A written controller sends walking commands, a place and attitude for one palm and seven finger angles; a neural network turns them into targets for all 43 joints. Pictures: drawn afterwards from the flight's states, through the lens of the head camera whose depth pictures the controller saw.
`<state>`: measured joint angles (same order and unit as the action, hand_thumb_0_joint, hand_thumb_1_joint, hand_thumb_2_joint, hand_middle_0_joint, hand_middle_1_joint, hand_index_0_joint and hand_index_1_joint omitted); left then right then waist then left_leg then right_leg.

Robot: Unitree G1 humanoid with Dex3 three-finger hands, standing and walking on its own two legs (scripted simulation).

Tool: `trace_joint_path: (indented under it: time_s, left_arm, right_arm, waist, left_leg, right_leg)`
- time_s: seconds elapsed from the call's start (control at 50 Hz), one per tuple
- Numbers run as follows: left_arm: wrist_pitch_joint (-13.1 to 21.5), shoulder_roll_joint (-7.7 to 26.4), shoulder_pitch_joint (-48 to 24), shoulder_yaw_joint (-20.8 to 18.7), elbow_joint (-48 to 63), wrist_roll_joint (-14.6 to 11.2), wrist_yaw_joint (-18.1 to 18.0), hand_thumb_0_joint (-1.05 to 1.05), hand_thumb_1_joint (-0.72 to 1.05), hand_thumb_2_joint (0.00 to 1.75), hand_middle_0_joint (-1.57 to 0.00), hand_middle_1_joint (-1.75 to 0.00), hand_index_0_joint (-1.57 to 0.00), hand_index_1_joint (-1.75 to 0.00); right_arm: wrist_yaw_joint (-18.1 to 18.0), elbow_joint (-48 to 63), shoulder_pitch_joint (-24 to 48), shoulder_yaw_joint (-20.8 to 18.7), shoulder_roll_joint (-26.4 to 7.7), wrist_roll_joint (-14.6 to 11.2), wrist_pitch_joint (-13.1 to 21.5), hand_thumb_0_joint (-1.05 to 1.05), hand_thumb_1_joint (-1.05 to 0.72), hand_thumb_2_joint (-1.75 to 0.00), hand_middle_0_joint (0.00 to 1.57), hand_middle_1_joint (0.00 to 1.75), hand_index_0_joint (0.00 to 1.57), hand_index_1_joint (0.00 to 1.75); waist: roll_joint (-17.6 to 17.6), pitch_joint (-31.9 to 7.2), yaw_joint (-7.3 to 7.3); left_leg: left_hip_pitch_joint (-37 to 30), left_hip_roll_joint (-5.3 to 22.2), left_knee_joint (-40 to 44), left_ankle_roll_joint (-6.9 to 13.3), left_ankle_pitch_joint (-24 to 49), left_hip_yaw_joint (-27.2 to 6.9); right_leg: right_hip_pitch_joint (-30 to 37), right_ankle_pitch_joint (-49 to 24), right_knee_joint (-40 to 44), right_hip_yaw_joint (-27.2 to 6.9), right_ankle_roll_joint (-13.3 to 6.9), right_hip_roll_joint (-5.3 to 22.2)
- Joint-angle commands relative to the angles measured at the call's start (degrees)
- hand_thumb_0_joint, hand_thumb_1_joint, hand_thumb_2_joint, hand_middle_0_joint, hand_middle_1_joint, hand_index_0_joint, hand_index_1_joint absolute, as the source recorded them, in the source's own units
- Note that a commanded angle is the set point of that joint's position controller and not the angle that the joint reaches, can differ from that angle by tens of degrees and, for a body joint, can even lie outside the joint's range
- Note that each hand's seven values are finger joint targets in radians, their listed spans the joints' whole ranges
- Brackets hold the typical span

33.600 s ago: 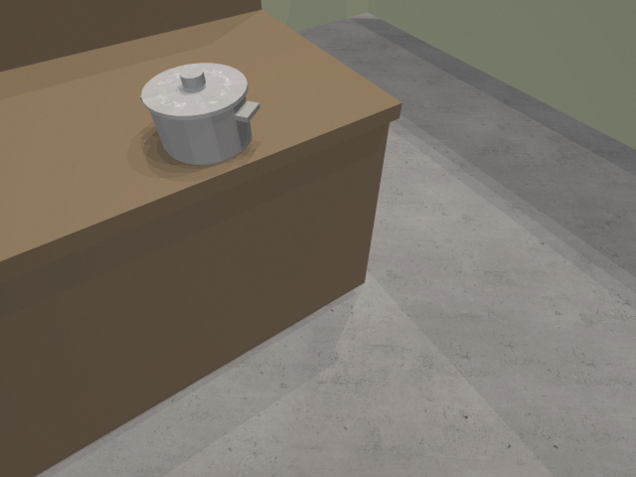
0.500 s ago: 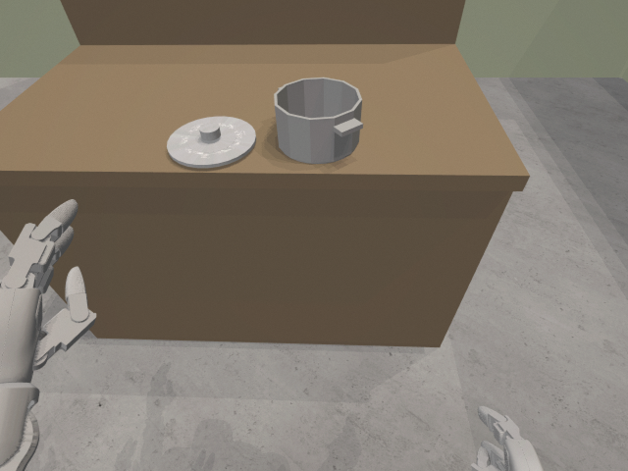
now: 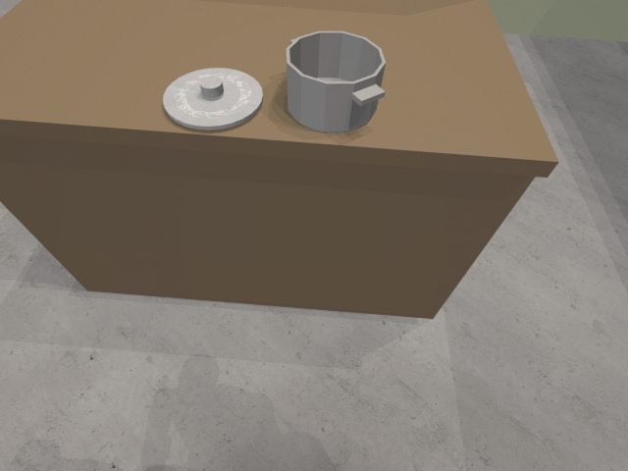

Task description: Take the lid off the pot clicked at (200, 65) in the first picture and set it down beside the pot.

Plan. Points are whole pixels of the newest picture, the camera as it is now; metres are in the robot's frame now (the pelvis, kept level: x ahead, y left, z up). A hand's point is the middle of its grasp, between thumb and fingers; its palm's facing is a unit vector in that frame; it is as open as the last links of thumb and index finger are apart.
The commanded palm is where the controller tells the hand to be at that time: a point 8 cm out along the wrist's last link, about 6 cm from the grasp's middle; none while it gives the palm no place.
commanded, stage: let the arm hang, fingers relaxed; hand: left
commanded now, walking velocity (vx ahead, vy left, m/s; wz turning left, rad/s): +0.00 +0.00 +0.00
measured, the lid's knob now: (211, 86) +0.74 +0.25 +0.04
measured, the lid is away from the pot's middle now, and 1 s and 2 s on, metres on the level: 0.23 0.23 0.23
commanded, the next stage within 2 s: look to check the result in 0.54 s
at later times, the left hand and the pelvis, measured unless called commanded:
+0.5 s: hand out of the picture +0.07 +0.18 -0.17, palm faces +0.02 -0.98 -0.20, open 7.3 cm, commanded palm none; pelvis +0.02 +0.00 +0.00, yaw -1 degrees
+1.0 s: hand out of the picture +0.04 +0.17 -0.18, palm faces +0.02 -0.98 -0.19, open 7.3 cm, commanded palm none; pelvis +0.03 +0.00 +0.00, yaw -2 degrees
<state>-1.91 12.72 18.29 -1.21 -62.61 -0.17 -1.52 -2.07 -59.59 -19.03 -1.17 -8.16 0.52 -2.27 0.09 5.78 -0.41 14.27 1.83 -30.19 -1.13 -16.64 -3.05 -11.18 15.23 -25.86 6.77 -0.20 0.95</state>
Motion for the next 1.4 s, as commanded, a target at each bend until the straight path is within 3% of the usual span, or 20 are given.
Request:
trace_joint_path:
  time_s: [0.0,0.06,0.08,0.14,0.2,0.3,0.66,0.7,0.76,0.78,0.86,0.88,0.96,0.98,1.06,1.08,1.16,1.2,1.36,1.38]
  left_arm:
    - [1.77,3.06,-0.28,-0.14,2.3,0.25,-0.38,0.0,0.9,0.9,-0.2,-0.3,-0.2,-0.3]
    - [1.94,2.34,0.19,-0.12,1.6,0.25,-0.69,0.0,0.9,0.9,-0.2,-0.3,-0.2,-0.3]
    - [1.9,2.49,-0.05,-0.21,1.66,0.33,-0.77,0.0,0.9,0.9,-0.2,-0.3,-0.2,-0.3]
    - [1.88,1.74,-0.13,-0.35,1.48,0.3,-0.89,0.0,0.9,0.9,-0.2,-0.3,-0.2,-0.3]
    - [1.75,1.47,-1.0,-0.56,1.62,0.42,-0.96,0.0,0.9,0.9,-0.2,-0.3,-0.2,-0.3]
    - [1.83,1.69,-1.97,-1.01,1.96,0.39,-0.96,0.0,0.9,0.9,-0.2,-0.3,-0.2,-0.3]
    - [2.15,1.64,-2.05,-1.19,2.14,0.25,-0.99,0.0,0.9,0.9,-0.2,-0.3,-0.2,-0.3]
    - [2.01,1.47,-2.25,-1.17,2.15,0.31,-0.98,0.0,0.9,0.9,-0.2,-0.3,-0.2,-0.3]
    - [2.16,1.37,-1.69,-1.25,1.87,0.26,-1.02,0.0,0.9,0.9,-0.2,-0.3,-0.2,-0.3]
    - [1.99,1.38,-1.98,-1.2,1.89,0.35,-1.05,0.0,0.9,0.9,-0.2,-0.3,-0.2,-0.3]
    - [2.16,1.13,-1.08,-1.14,1.37,0.28,-1.02,0.0,0.9,0.9,-0.2,-0.3,-0.2,-0.3]
    - [2.03,1.01,-1.26,-1.08,1.48,0.36,-1.1,0.0,0.9,0.9,-0.2,-0.3,-0.2,-0.3]
    - [2.13,0.77,-0.74,-1.1,1.08,0.28,-1.05,0.0,0.9,0.9,-0.2,-0.3,-0.2,-0.3]
    - [2.01,0.93,-1.27,-1.09,1.28,0.39,-1.06,0.0,0.9,0.9,-0.2,-0.3,-0.2,-0.3]
    - [2.16,0.85,-0.69,-1.2,1.12,0.23,-1.06,0.0,0.9,0.9,-0.2,-0.3,-0.2,-0.3]
    - [1.97,0.76,-1.15,-1.21,1.24,0.33,-1.08,0.0,0.9,0.9,-0.2,-0.3,-0.2,-0.3]
    - [2.01,0.72,-0.91,-1.31,1.02,0.28,-0.99,0.0,0.9,0.9,-0.2,-0.3,-0.2,-0.3]
    - [1.85,0.62,-1.18,-1.26,1.14,0.33,-0.97,0.0,0.9,0.9,-0.2,-0.3,-0.2,-0.3]
    - [2.11,0.61,-0.87,-1.34,1.1,0.25,-1.05,0.0,0.9,0.9,-0.2,-0.3,-0.2,-0.3]
    - [1.99,0.66,-1.31,-1.31,1.37,0.36,-1.1,0.0,0.9,0.9,-0.2,-0.3,-0.2,-0.3]
  right_arm:
    - [-0.33,1.24,-3.65,-1.23,-6.19,-0.09,1.59,0.0,-0.9,-0.9,0.2,0.3,0.2,0.3]
    - [-0.44,0.37,-3.41,-1.29,-5.76,-0.15,1.72,0.0,-0.9,-0.9,0.2,0.3,0.2,0.3]
    - [-0.41,0.05,-3.42,-1.24,-5.61,-0.21,1.78,0.0,-0.9,-0.9,0.2,0.3,0.2,0.3]
    - [-0.49,-0.53,-2.6,-1.17,-4.9,-0.1,1.84,0.0,-0.9,-0.9,0.2,0.3,0.2,0.3]
    - [-0.46,-1.31,-2.33,-1.21,-4.28,0.0,1.82,0.0,-0.9,-0.9,0.2,0.3,0.2,0.3]
    - [-0.61,-1.61,-2.17,-1.28,-3.86,0.07,2.03,0.0,-0.9,-0.9,0.2,0.3,0.2,0.3]
    - [-0.96,-1.38,-1.96,-1.58,-4.51,-0.11,2.0,0.0,-0.9,-0.9,0.2,0.3,0.2,0.3]
    - [-1.0,-1.6,-2.19,-1.48,-4.33,-0.15,1.97,0.0,-0.9,-0.9,0.2,0.3,0.2,0.3]
    - [-1.1,-1.7,-2.47,-1.52,-4.63,-0.18,2.1,0.0,-0.9,-0.9,0.2,0.3,0.2,0.3]
    - [-1.08,-1.79,-2.31,-1.51,-4.32,-0.26,2.03,0.0,-0.9,-0.9,0.2,0.3,0.2,0.3]
    - [-1.12,-2.0,-2.4,-1.46,-4.32,-0.25,2.08,0.0,-0.9,-0.9,0.2,0.3,0.2,0.3]
    - [-1.12,-1.89,-2.16,-1.48,-4.08,-0.26,1.96,0.0,-0.9,-0.9,0.2,0.3,0.2,0.3]
    - [-1.15,-2.05,-2.43,-1.44,-4.13,-0.18,2.05,0.0,-0.9,-0.9,0.2,0.3,0.2,0.3]
    - [-1.12,-2.05,-2.57,-1.41,-4.09,-0.28,1.99,0.0,-0.9,-0.9,0.2,0.3,0.2,0.3]
    - [-1.24,-2.25,-2.82,-1.37,-4.33,-0.22,2.23,0.0,-0.9,-0.9,0.2,0.3,0.2,0.3]
    - [-1.25,-2.2,-2.79,-1.35,-3.96,-0.3,2.15,0.0,-0.9,-0.9,0.2,0.3,0.2,0.3]
    - [-1.24,-2.33,-3.01,-1.29,-3.94,-0.18,2.24,0.0,-0.9,-0.9,0.2,0.3,0.2,0.3]
    - [-1.19,-2.35,-2.91,-1.25,-3.77,-0.16,2.12,0.0,-0.9,-0.9,0.2,0.3,0.2,0.3]
    - [-1.23,-2.42,-3.25,-1.3,-3.7,-0.16,2.24,0.0,-0.9,-0.9,0.2,0.3,0.2,0.3]
    - [-1.22,-2.26,-3.29,-1.3,-3.61,-0.25,2.13,0.0,-0.9,-0.9,0.2,0.3,0.2,0.3]
  waist:
    - [1.05,-4.3,1.18]
    - [-1.45,-4.88,0.99]
    - [0.04,-4.09,1.0]
    - [-1.73,-3.41,0.69]
    - [-1.08,-1.46,0.71]
    - [1.96,-2.17,0.64]
    - [0.24,-4.76,1.06]
    - [0.86,-3.33,1.18]
    - [0.74,-5.07,1.24]
    - [1.13,-3.42,1.21]
    - [0.27,-4.41,1.15]
    - [0.98,-2.8,1.24]
    - [0.49,-3.86,1.18]
    - [0.95,-2.29,1.31]
    - [1.34,-4.79,1.11]
    - [1.72,-2.58,1.18]
    - [1.34,-3.26,0.97]
    - [1.39,-1.6,1.03]
    - [0.92,-3.93,1.04]
    - [0.9,-2.24,1.21]
  left_leg:
    - [0.28,3.68,6.0,3.91,10.33,-2.09]
    - [-0.9,3.56,5.58,3.74,12.48,-1.21]
    - [-0.49,3.57,5.86,3.74,12.69,-1.28]
    - [-0.35,3.35,5.89,3.67,12.77,-0.85]
    - [-0.11,3.22,6.4,3.56,12.28,-0.6]
    - [-0.11,3.34,6.63,3.43,13.46,-0.32]
    - [-3.99,3.45,5.54,3.18,18.2,0.61]
    - [-3.91,3.65,6.12,3.35,17.85,0.37]
    - [-4.97,3.78,5.74,3.35,20.16,0.51]
    - [-4.45,3.79,6.22,3.43,19.14,0.25]
    - [-4.93,3.67,5.89,3.39,19.41,0.66]
    - [-4.75,3.6,6.1,3.38,18.46,0.45]
    - [-5.15,3.76,6.16,3.45,18.52,0.59]
    - [-4.41,3.74,6.6,3.47,17.62,0.4]
    - [-5.79,3.92,6.06,3.51,21.16,0.61]
    - [-4.76,3.93,6.59,3.56,19.62,0.37]
    - [-4.7,3.84,6.72,3.65,19.51,0.34]
    - [-4.09,3.91,7.31,3.67,17.35,0.26]
    - [-5.3,3.79,6.62,3.55,19.18,0.65]
    - [-4.72,3.74,6.95,3.54,18.09,0.42]
  right_leg:
    - [3.32,-6.76,4.19,-4.81,-1.84,4.23]
    - [3.87,-9.46,3.94,-4.73,-1.59,4.46]
    - [3.57,-9.37,3.72,-4.73,-1.67,4.38]
    - [3.71,-9.74,3.84,-4.86,-1.54,4.48]
    - [2.65,-8.85,4.0,-4.92,-1.55,4.52]
    - [4.05,-10.64,3.77,-5.33,-1.69,4.5]
    - [5.62,-16.3,4.14,-5.21,-1.53,4.85]
    - [4.59,-15.07,4.2,-5.17,-1.48,4.6]
    - [5.73,-16.67,3.81,-4.99,-1.4,4.55]
    - [4.59,-15.0,3.93,-4.76,-1.36,4.42]
    - [5.44,-16.28,4.25,-5.07,-1.34,4.74]
    - [4.15,-15.18,4.28,-5.19,-1.41,4.45]
    - [4.83,-15.24,4.41,-5.28,-1.36,4.51]
    - [3.99,-13.87,4.48,-5.1,-1.35,4.37]
    - [5.5,-16.63,3.76,-4.94,-1.3,4.53]
    - [4.25,-14.63,4.03,-4.8,-1.29,4.3]
    - [5.09,-14.55,4.21,-4.92,-1.26,4.46]
    - [3.93,-12.5,4.52,-4.98,-1.23,4.3]
    - [5.08,-15.24,4.22,-5.29,-1.37,4.51]
    - [4.05,-14.15,4.3,-5.34,-1.43,4.33]
